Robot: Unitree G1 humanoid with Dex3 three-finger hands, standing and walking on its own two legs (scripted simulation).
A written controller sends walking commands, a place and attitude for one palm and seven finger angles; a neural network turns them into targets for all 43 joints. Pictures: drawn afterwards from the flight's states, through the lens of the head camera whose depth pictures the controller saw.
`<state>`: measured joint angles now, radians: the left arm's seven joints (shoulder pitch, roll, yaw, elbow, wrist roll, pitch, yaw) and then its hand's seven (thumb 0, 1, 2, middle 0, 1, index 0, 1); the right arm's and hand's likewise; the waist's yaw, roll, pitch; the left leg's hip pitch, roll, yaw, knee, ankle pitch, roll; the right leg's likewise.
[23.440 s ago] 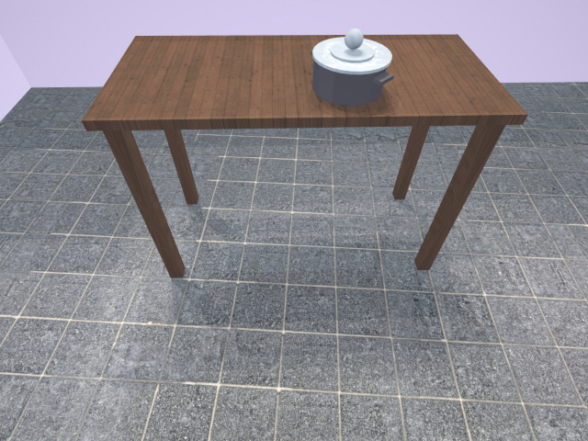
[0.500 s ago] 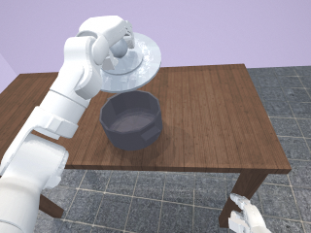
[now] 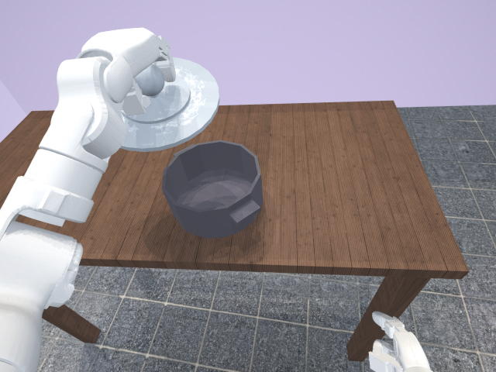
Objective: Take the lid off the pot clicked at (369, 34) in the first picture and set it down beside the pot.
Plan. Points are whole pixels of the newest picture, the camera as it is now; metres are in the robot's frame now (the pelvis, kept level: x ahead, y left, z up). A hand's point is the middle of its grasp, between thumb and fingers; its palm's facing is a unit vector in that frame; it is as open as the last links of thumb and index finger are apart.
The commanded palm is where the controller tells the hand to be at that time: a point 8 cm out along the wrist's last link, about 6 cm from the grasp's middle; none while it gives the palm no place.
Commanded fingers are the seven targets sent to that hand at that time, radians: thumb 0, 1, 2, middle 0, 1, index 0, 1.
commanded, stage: move the lid sideways beside the pot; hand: left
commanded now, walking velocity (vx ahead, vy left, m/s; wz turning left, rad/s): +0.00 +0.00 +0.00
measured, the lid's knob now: (148, 79) +0.47 +0.16 +0.26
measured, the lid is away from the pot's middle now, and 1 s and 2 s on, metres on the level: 0.07 0.17 0.25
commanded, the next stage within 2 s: lower the lid onto the table in 1.64 s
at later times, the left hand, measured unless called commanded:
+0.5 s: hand (111, 89) +0.45 +0.22 +0.26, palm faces -0.13 -0.01 -0.99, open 7.8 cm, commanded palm +0.42 +0.22 +0.34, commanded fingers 0.00 0.60 1.11 -1.27 -1.08 -0.80 -0.93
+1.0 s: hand (78, 92) +0.44 +0.26 +0.26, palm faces -0.14 +0.00 -0.99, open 7.8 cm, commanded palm +0.41 +0.27 +0.34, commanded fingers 0.00 0.60 1.11 -1.27 -1.08 -0.80 -0.93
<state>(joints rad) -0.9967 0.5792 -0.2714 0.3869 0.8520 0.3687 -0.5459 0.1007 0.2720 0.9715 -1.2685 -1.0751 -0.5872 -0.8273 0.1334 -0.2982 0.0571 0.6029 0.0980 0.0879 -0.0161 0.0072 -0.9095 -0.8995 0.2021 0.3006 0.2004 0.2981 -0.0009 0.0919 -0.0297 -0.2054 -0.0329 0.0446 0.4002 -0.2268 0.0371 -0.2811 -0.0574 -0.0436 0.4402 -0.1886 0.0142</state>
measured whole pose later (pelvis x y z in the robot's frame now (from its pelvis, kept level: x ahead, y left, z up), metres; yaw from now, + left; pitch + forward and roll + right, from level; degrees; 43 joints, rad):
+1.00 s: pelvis +0.01 +0.01 +0.00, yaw +1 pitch +4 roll +0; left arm -1.00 0.74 -0.16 0.49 0.90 0.25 -0.59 0.09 0.27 0.97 -1.27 -1.07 -0.58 -0.83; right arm 0.16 -0.31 0.05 0.59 0.10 0.12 -0.02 0.01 -0.91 -0.90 0.20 0.30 0.20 0.30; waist -0.01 0.08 -0.01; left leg -0.23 -0.04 0.03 0.39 -0.23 0.05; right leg -0.28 -0.06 -0.06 0.37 -0.17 0.03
